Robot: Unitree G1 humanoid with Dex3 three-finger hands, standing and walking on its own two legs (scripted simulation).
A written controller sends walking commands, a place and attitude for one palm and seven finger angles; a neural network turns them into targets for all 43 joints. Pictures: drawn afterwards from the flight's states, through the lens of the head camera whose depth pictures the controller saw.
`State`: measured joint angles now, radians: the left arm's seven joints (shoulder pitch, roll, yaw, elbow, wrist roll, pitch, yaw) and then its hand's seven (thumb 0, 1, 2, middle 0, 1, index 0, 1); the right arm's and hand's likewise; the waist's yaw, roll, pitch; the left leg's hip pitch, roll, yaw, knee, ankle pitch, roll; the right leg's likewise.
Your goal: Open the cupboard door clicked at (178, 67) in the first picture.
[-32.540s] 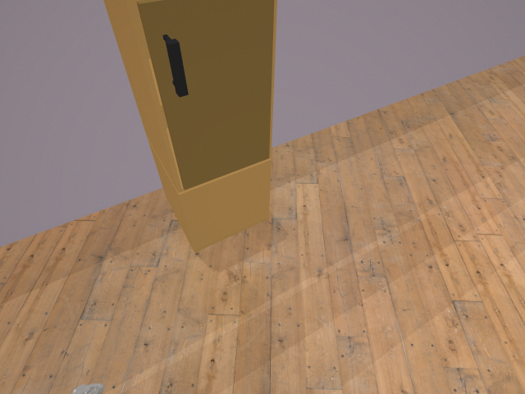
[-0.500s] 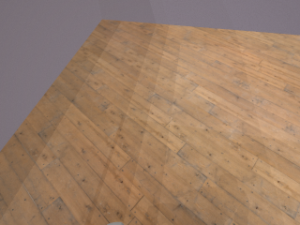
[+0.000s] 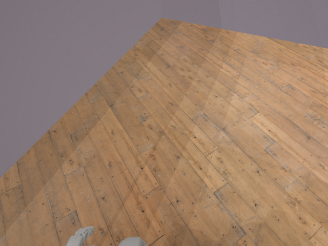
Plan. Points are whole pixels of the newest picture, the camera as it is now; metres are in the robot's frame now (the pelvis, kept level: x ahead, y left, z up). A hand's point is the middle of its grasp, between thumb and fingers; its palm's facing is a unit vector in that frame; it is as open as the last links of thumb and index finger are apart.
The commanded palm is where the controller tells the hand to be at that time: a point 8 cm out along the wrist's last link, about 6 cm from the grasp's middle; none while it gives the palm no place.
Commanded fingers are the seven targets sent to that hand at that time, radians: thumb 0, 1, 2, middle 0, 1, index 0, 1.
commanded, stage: turn to face it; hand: left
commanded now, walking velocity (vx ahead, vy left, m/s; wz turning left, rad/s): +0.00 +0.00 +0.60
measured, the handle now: out of the picture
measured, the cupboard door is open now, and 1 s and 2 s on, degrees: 48 48 48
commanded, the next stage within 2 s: none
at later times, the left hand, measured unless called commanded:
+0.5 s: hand out of the picture +0.06 +0.22 -0.15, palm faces +0.31 -0.91 -0.28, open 7.4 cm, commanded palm none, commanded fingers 0.00 0.90 0.90 -0.20 -0.30 -0.20 -0.30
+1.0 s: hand out of the picture -0.01 +0.18 -0.17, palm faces +0.60 -0.77 -0.24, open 7.4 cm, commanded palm none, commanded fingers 0.00 0.90 0.90 -0.20 -0.30 -0.20 -0.30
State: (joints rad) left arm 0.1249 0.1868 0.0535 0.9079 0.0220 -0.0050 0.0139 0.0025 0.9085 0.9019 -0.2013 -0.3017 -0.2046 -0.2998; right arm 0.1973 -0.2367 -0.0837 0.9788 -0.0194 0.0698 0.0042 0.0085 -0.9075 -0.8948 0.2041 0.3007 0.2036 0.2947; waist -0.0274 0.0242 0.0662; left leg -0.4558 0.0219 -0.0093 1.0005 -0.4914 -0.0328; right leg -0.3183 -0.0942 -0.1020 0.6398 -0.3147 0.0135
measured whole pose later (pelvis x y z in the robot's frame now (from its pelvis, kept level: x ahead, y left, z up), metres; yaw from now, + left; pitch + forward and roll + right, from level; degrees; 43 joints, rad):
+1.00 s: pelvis +0.04 -0.04 +0.00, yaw +36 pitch +0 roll +0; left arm 0.16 0.25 0.07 0.92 0.01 0.06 0.01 0.01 0.91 0.90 -0.20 -0.30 -0.20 -0.30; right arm 0.15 -0.22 -0.06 0.89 -0.03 0.03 0.00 0.01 -0.90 -0.89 0.20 0.30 0.20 0.29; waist -0.01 -0.03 0.11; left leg -0.34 0.00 0.00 0.60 -0.27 0.01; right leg -0.47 -0.08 -0.04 1.07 -0.48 0.08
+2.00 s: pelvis +0.07 -0.07 +0.01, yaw +75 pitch +0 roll +1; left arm 0.20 0.21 0.04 0.89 0.03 0.01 0.01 0.00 0.90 0.90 -0.20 -0.30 -0.21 -0.30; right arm 0.14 -0.23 -0.08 0.92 -0.01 0.07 0.03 0.01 -0.91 -0.90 0.20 0.30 0.20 0.29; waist -0.01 -0.04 0.11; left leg -0.37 0.01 0.08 0.76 -0.42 -0.05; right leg -0.23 -0.16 -0.17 0.58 -0.33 0.05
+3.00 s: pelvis +0.09 -0.06 +0.00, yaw +106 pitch +0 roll +0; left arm 0.19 0.23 0.06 0.93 0.02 0.01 0.01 0.01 0.91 0.90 -0.20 -0.30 -0.20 -0.30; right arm 0.17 -0.20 -0.05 0.95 -0.01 0.05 0.00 0.01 -0.90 -0.89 0.21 0.30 0.20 0.29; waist 0.00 0.01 0.07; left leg -0.37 -0.02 -0.05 0.68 -0.37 -0.01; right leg -0.28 -0.05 -0.05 0.59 -0.32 0.01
